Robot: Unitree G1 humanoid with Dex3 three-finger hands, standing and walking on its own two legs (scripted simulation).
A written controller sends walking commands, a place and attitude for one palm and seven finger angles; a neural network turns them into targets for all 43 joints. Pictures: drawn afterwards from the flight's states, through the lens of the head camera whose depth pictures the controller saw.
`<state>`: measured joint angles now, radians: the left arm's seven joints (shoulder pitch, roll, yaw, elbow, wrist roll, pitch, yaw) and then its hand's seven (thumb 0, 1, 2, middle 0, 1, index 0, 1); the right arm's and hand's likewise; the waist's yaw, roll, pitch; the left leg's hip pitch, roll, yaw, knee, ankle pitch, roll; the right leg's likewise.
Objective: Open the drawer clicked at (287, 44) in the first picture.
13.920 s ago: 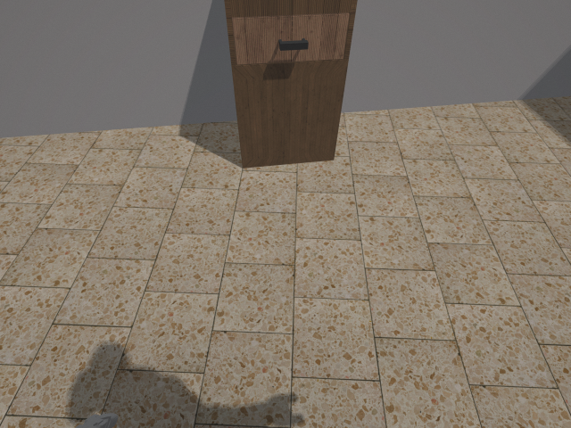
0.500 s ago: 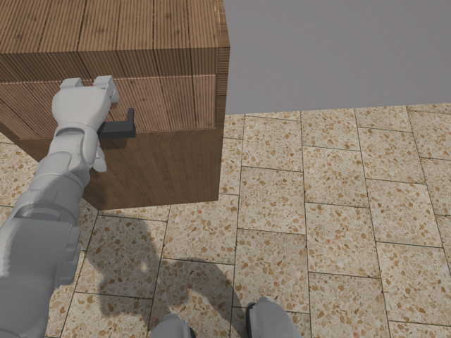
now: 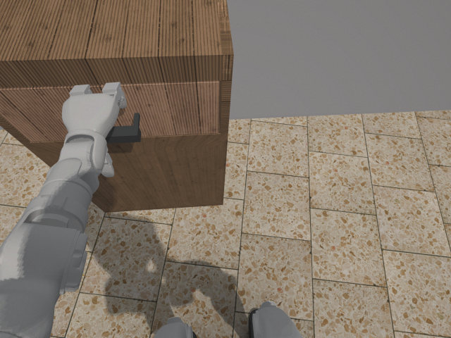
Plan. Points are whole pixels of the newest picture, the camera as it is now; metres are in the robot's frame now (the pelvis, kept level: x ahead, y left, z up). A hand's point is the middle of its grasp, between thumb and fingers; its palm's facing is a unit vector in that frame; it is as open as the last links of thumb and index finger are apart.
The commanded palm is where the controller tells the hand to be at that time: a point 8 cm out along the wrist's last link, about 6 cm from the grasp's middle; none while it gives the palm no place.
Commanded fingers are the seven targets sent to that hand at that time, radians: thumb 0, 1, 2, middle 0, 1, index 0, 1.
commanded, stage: lower the fingers behind the handle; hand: left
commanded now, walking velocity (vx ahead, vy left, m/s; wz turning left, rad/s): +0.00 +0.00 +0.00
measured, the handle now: (113, 126) +0.55 +0.21 -0.06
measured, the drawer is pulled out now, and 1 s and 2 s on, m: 0.00 0.00 0.00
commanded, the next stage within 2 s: close the thumb around the handle in 1.62 s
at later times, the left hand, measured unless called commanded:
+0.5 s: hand (105, 144) +0.49 +0.21 -0.03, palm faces -0.08 -0.03 -1.00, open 13.8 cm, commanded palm +0.48 +0.20 +0.02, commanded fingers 0.00 -0.50 0.30 -0.30 -1.20 -0.30 -1.20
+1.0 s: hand (112, 149) +0.50 +0.21 -0.07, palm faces -0.07 -0.02 -1.00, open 13.8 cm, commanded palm +0.49 +0.19 -0.01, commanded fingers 0.00 -0.50 0.30 -0.30 -1.20 -0.30 -1.20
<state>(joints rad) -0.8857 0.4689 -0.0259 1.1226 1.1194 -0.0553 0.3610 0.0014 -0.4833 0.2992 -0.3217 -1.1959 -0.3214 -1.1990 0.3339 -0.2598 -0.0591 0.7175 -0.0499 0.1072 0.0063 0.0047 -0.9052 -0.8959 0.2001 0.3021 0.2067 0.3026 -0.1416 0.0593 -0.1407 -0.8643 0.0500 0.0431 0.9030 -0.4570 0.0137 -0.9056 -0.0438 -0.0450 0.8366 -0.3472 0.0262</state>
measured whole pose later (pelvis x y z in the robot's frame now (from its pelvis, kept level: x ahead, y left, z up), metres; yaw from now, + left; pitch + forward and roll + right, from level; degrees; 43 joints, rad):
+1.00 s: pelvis -0.02 +0.01 -0.05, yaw +0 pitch +30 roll -3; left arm -0.95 0.52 0.01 1.18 1.16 -0.08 0.41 0.00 -0.48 0.30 -0.32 -1.20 -0.32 -1.20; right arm 0.33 -0.25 -0.04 0.74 -0.07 0.07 0.02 0.00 -0.90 -0.90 0.20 0.30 0.21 0.30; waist -0.19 0.06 -0.16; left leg -1.15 0.05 0.02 1.16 -0.53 0.02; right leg -1.18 -0.05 -0.05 1.07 -0.41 0.03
